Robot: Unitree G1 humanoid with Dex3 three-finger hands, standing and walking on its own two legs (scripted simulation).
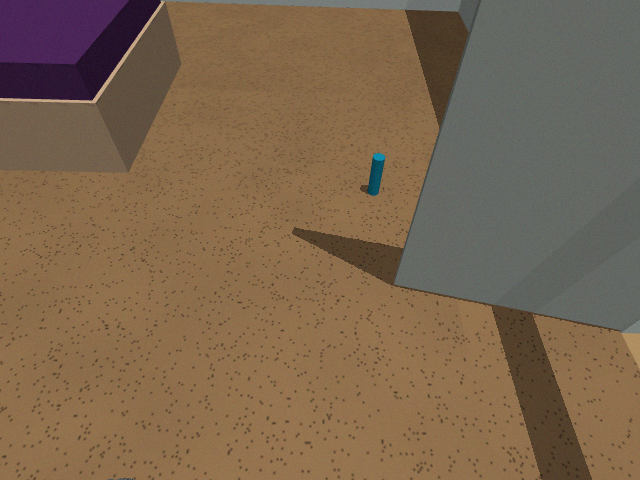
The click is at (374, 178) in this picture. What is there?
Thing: slim round
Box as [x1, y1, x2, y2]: [368, 153, 384, 195]
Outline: 380,153 374,154 372,160 368,185 368,193 372,195 378,192 384,160 384,156
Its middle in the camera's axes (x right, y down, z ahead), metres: +0.24 -0.31 +1.74
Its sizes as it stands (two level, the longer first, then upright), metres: 0.052 0.052 0.205
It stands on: the floor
